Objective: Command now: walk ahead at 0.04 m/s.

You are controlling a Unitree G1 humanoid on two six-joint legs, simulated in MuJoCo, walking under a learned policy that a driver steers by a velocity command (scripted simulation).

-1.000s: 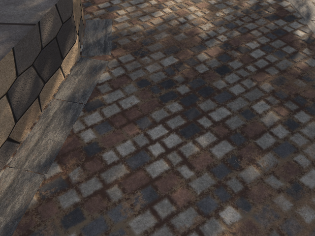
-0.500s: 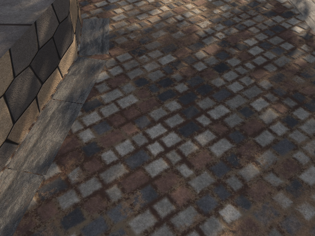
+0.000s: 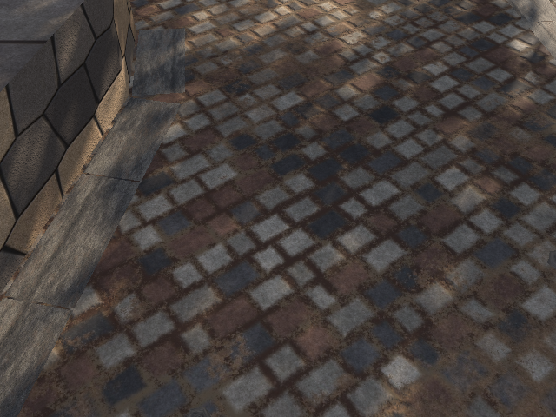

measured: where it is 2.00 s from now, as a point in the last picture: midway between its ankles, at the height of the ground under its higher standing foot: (333, 298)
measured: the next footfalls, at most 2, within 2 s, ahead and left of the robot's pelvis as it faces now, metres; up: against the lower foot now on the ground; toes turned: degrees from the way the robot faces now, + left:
left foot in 0.68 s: +0.43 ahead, +0.10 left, +0.00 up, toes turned +2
right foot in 1.26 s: +0.72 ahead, -0.16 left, +0.00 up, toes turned -17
